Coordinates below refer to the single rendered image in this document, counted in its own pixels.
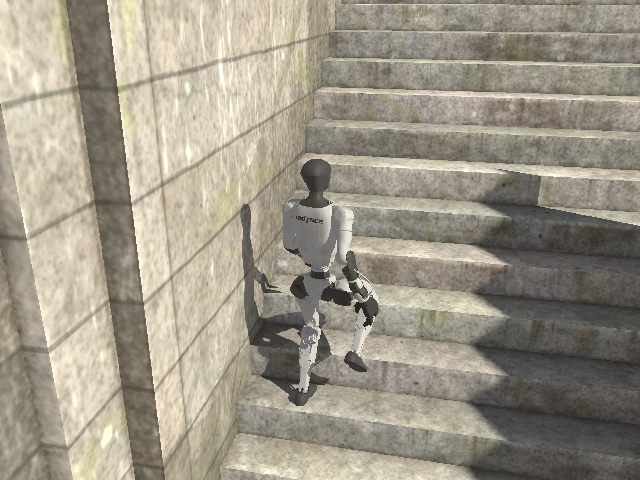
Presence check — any robot left upper arm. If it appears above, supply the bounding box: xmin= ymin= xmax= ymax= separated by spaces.
xmin=282 ymin=199 xmax=301 ymax=250

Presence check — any robot left forearm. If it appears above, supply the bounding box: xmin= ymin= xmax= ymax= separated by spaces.
xmin=284 ymin=247 xmax=302 ymax=259

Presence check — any robot right forearm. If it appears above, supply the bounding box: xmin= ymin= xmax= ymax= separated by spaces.
xmin=342 ymin=250 xmax=370 ymax=303

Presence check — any robot right upper arm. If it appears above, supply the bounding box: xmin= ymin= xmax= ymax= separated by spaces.
xmin=332 ymin=205 xmax=354 ymax=265

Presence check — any robot left shin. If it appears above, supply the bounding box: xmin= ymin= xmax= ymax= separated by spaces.
xmin=299 ymin=325 xmax=318 ymax=393

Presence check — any robot right hand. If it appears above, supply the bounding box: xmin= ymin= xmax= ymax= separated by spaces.
xmin=354 ymin=296 xmax=379 ymax=327

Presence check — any left robot foot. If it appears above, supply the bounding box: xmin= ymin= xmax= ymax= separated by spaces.
xmin=294 ymin=381 xmax=317 ymax=406

